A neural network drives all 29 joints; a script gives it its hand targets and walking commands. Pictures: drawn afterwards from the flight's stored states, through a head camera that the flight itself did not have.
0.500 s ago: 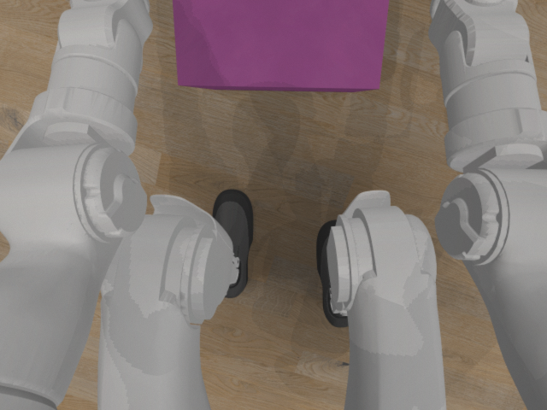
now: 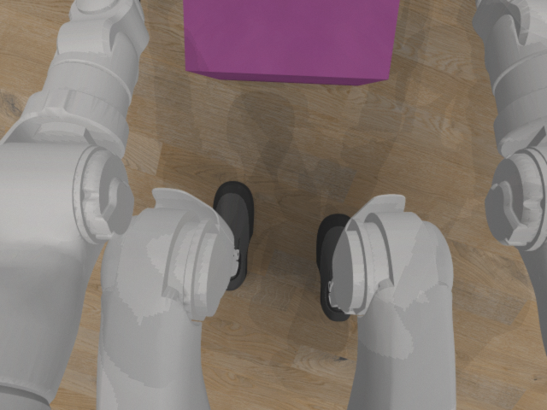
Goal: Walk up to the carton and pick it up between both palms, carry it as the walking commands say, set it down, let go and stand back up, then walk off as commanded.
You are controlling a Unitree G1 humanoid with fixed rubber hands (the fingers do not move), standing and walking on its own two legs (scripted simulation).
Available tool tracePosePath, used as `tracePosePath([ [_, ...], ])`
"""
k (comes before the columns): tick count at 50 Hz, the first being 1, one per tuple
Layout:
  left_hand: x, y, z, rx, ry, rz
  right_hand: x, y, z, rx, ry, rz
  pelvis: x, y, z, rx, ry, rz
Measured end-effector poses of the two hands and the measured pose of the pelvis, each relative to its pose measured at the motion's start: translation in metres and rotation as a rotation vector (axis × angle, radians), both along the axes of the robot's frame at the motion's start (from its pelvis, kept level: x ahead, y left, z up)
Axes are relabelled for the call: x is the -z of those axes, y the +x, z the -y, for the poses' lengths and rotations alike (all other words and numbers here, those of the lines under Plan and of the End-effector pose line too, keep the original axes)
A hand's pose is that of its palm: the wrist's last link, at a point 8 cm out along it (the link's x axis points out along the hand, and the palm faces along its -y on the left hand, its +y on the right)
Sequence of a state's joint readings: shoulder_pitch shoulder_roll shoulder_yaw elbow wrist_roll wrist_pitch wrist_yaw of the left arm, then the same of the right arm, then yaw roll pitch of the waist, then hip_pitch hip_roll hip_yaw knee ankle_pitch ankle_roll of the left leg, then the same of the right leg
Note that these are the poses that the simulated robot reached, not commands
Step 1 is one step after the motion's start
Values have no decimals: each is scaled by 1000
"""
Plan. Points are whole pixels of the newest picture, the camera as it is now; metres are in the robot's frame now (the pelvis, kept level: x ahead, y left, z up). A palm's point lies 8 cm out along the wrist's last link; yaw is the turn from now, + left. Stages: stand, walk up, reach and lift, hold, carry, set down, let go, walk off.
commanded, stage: set down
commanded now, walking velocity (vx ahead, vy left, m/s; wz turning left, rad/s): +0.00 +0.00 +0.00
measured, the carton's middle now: out of the picture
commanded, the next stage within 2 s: let go in 1.48 s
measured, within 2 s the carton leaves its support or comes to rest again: neither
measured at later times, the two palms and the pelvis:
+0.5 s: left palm out of the picture +0.56 +0.20 -0.06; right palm out of the picture +0.58 -0.19 -0.06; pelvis +0.00 +0.00 +0.06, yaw +1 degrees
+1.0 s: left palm out of the picture +0.56 +0.21 +0.09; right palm out of the picture +0.59 -0.20 +0.09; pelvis +0.02 +0.00 +0.19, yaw +0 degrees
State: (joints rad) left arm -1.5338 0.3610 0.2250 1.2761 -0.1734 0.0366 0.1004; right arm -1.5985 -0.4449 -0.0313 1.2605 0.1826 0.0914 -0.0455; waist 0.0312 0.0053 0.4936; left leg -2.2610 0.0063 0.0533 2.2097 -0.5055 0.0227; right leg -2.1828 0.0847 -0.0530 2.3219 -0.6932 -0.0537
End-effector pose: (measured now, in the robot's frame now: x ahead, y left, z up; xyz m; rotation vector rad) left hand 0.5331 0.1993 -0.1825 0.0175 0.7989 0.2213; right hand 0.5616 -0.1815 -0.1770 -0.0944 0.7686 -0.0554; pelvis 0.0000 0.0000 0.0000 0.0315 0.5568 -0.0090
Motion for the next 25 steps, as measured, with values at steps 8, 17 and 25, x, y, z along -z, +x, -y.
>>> tracePosePath([
  [8,-17,11,-3,4,8,67,-16,8,0,5,6,57,-3,-4,-3,-2,-2,0],
  [17,-73,23,-1,-6,13,129,-69,20,-1,9,-6,107,-25,-4,-1,-8,3,-68],
  [25,-121,22,-3,-11,14,135,-119,22,6,15,-9,108,-61,-1,0,-11,-2,-151],
])
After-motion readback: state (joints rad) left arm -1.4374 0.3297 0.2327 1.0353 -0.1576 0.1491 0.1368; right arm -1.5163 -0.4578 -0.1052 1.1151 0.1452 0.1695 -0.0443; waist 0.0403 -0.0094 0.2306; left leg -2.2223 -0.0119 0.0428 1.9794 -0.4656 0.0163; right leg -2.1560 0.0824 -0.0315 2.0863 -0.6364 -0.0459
